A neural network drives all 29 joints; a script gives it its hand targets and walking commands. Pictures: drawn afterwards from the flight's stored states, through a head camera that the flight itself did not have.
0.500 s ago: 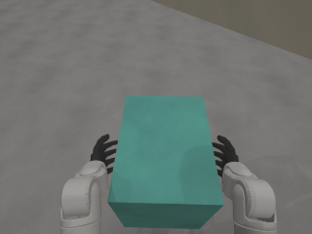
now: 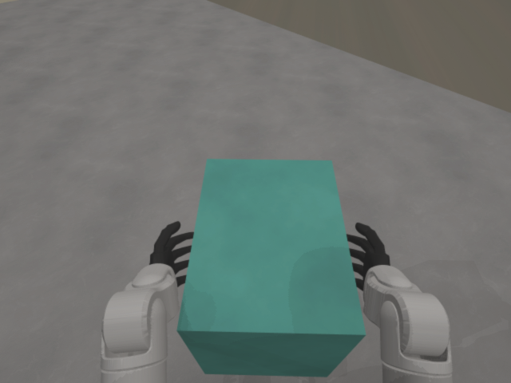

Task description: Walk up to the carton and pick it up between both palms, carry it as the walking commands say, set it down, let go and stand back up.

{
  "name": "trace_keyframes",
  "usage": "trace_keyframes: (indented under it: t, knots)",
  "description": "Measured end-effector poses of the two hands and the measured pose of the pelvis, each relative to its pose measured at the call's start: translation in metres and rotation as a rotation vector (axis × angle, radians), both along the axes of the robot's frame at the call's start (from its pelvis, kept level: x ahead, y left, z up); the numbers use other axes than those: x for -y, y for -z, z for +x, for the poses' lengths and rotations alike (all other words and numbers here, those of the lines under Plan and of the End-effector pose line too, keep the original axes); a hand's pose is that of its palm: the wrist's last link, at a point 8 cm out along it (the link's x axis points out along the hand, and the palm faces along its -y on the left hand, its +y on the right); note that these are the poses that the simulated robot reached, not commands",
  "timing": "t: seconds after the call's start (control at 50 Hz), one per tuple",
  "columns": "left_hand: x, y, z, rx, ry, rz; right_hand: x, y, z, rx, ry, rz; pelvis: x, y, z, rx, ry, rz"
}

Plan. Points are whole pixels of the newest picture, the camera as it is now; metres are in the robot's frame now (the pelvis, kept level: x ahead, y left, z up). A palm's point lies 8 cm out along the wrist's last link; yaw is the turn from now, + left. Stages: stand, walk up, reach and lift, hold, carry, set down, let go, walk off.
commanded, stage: carry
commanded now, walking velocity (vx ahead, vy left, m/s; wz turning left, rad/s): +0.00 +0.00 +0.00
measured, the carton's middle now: (267, 268) +0.30 +0.00 +0.02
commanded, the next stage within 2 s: hold in 0.98 s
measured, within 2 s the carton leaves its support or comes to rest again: neither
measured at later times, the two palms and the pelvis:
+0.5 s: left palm (167, 265) +0.27 +0.15 +0.08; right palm (368, 268) +0.26 -0.14 +0.08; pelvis +0.01 +0.00 +0.00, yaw -1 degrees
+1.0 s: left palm (177, 262) +0.28 +0.14 +0.06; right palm (371, 266) +0.27 -0.15 +0.06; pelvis +0.02 -0.01 +0.00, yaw -1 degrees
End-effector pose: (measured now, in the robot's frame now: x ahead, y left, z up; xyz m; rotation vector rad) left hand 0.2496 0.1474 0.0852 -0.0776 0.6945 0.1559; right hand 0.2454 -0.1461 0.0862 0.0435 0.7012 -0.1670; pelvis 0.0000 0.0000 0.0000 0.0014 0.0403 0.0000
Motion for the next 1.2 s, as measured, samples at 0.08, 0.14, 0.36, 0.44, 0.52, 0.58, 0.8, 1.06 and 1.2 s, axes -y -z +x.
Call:
trace_keyframes:
  t: [0.08,0.14,0.36,0.44,0.52,0.58,0.8,1.06,1.2]
  knots:
    - [0.000,-0.001,0.002,-0.004,0.000,0.011,0.000,0.003,0.001,-0.004,0.001,0.011,0.000,0.000,0.000,-0.004,0.001,-0.001]
    - [-0.001,-0.001,0.003,-0.006,-0.001,0.015,-0.001,0.005,0.002,-0.006,-0.001,0.015,-0.001,0.000,0.000,-0.006,0.005,0.000]
    - [-0.003,0.012,0.012,-0.032,-0.005,0.003,-0.003,0.013,0.012,-0.031,-0.006,0.002,-0.002,0.000,0.004,-0.012,0.006,0.003]
    - [-0.002,0.011,0.017,-0.021,-0.005,0.006,-0.002,0.014,0.017,-0.020,-0.004,0.007,-0.002,0.000,0.006,-0.014,0.007,0.001]
    - [-0.001,0.008,0.019,-0.003,-0.001,0.003,-0.001,0.010,0.019,-0.001,-0.002,0.003,-0.002,0.000,0.008,-0.015,0.010,0.001]
    - [0.000,0.009,0.021,-0.005,0.003,0.010,0.000,0.012,0.020,-0.004,0.000,0.004,-0.002,0.000,0.010,-0.014,0.011,0.003]
    - [0.004,0.015,0.027,-0.028,0.009,0.017,0.004,0.020,0.023,-0.027,0.003,0.008,0.001,0.000,0.013,-0.011,0.015,0.004]
    - [0.009,0.043,0.038,-0.070,0.044,0.053,0.009,0.045,0.034,-0.067,-0.026,-0.040,0.005,-0.003,0.014,0.023,0.034,0.000]
    - [0.024,0.084,0.014,-0.136,0.111,0.030,0.023,0.077,-0.004,-0.135,0.041,-0.047,0.005,-0.010,0.025,0.003,0.110,0.004]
